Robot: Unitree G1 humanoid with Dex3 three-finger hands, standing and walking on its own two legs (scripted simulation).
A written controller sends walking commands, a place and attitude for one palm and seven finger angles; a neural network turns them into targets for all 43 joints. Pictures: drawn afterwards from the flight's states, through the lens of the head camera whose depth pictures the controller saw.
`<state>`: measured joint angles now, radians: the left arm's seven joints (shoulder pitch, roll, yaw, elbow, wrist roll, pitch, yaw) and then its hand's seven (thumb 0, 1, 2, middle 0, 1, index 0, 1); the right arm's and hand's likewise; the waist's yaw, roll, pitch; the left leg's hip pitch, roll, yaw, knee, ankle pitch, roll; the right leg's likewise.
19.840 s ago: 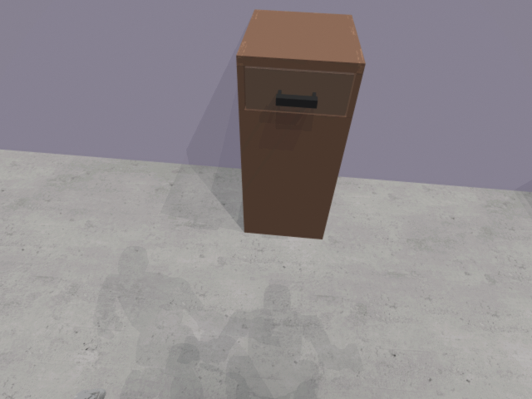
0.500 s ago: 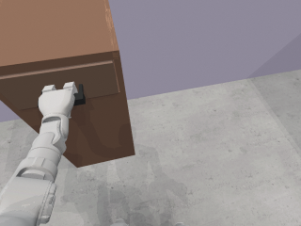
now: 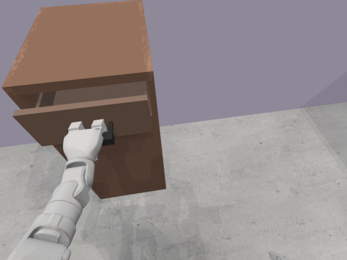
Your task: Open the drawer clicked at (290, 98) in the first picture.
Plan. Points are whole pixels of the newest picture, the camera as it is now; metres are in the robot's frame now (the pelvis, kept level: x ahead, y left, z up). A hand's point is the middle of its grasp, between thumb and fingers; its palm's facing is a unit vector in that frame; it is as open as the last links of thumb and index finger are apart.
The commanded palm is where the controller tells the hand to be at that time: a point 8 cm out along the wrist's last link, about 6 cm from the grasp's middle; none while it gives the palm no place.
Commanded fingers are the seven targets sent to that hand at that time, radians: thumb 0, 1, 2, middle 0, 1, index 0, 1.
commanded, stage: pull the drawer open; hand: left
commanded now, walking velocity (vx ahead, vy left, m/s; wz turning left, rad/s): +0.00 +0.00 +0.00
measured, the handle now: (89, 134) +0.43 +0.24 +0.01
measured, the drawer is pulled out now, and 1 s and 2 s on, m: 0.07 0.20 0.30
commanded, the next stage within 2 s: none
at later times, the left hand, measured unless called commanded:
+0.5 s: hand (90, 179) +0.31 +0.22 -0.01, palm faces -0.01 -0.07 -1.00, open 5.9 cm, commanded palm +0.28 +0.21 +0.04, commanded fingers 0.00 0.90 0.90 -0.40 -1.35 -0.40 -1.35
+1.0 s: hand (88, 204) +0.25 +0.21 -0.01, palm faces -0.01 -0.07 -1.00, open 5.9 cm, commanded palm +0.22 +0.20 +0.04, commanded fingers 0.00 0.90 0.90 -0.40 -1.35 -0.40 -1.35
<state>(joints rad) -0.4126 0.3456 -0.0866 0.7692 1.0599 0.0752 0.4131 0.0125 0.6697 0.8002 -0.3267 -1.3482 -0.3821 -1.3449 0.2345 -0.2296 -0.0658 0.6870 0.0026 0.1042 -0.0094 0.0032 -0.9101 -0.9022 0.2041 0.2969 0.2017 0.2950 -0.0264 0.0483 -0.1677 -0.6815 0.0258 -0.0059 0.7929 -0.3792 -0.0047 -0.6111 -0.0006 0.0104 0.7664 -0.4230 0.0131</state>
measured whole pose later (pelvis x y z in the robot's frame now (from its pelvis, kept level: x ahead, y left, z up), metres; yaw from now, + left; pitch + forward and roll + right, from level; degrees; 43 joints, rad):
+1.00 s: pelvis -0.01 -0.02 +0.00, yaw +1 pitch +9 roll +1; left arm 0.07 0.29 -0.15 0.30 1.06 0.13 0.41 0.04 0.66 0.81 -0.30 -1.35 -0.42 -1.34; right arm 0.15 -0.22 -0.04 0.66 -0.02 0.07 -0.02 0.01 -0.91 -0.90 0.20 0.30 0.20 0.30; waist 0.04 0.05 -0.13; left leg -0.55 0.03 -0.01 0.76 -0.36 -0.03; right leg -0.51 0.00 0.01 0.79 -0.43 -0.01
